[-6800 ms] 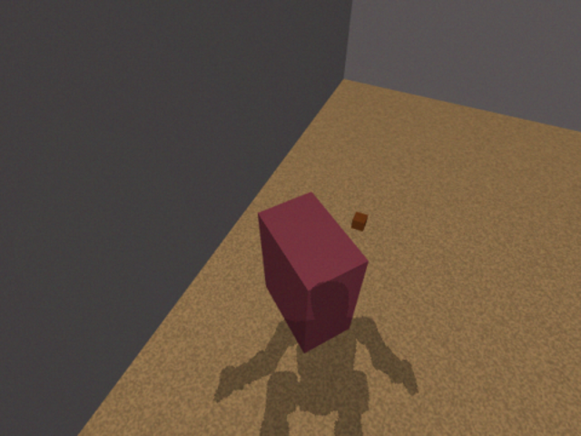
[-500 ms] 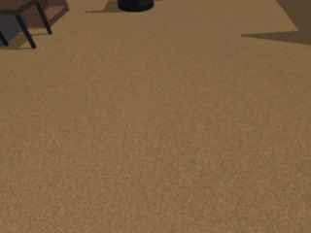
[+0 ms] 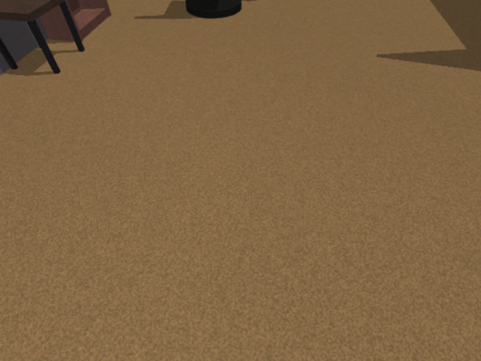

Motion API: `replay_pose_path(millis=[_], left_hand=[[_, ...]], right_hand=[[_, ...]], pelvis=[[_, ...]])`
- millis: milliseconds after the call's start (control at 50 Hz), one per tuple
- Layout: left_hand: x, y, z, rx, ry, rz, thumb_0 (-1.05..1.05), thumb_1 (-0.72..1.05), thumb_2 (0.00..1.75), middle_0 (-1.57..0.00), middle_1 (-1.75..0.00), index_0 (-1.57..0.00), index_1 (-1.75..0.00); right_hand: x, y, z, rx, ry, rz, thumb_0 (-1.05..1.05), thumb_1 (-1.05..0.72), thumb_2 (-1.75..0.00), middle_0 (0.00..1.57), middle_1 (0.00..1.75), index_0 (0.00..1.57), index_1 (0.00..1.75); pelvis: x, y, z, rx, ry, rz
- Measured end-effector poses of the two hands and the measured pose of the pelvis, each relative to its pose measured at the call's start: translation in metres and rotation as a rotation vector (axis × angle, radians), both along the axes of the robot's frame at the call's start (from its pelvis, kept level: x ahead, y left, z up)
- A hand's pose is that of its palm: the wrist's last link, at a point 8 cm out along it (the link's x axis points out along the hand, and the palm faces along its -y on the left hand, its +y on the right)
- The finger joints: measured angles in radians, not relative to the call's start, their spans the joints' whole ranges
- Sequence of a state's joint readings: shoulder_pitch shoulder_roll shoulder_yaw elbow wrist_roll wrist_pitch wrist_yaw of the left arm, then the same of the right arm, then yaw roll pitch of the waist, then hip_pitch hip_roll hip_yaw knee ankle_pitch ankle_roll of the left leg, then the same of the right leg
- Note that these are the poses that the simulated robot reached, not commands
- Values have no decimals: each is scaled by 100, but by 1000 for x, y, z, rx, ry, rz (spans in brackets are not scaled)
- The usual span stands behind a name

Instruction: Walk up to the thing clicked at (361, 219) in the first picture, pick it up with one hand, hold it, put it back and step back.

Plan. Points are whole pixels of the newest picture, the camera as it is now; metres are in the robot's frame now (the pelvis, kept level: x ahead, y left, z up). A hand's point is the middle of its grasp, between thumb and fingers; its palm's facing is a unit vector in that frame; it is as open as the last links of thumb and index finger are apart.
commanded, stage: stand
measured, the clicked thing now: out of the picture +0.05 +1.08 -0.75
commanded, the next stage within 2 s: walk up in 0.02 s
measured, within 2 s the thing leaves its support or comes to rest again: neither
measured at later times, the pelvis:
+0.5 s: pelvis +0.11 -0.07 -0.01, yaw -2 degrees
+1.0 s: pelvis +0.36 -0.03 -0.01, yaw +0 degrees
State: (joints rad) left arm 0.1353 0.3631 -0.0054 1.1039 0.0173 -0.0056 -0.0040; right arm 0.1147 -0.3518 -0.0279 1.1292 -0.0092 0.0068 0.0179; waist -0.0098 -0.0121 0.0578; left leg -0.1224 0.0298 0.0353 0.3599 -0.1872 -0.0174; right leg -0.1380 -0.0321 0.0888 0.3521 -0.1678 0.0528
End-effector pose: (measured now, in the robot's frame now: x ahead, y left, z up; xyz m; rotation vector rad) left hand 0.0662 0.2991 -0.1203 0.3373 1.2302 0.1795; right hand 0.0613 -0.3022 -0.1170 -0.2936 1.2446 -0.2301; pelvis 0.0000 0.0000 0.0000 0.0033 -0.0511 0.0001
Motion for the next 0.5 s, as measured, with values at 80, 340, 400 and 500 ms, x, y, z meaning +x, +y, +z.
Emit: replay_pose_path(millis=[80, 340, 400, 500], left_hand=[[0, 2, 3, -12, -3, -2, 1, 91, 89, -20, -30, -21, -30], [44, -8, 21, 125, -63, -13, 1, 91, 89, -20, -29, -20, -30], [39, -21, 24, 119, -53, 34, 1, 91, 89, -20, -29, -20, -30], [49, -39, 26, 79, 1, 62, 1, 91, 89, -20, -30, -21, -30]], right_hand=[[0, -3, 3, 14, -24, -1, 0, -90, -89, 21, 30, 21, 30], [19, -96, -21, -46, 2, -53, 1, -90, -89, 21, 30, 21, 30], [51, -97, -21, -21, -12, -31, 1, -90, -89, 20, 30, 20, 30], [106, -88, -6, 26, -74, 17, 1, -91, -89, 20, 30, 20, 30]], pelvis=[[4, -1, 1, 3, 11, -16], [56, -56, -24, -12, -6, -51], [75, -61, -19, -23, -9, -40], [110, -67, -5, -28, -3, -32]])
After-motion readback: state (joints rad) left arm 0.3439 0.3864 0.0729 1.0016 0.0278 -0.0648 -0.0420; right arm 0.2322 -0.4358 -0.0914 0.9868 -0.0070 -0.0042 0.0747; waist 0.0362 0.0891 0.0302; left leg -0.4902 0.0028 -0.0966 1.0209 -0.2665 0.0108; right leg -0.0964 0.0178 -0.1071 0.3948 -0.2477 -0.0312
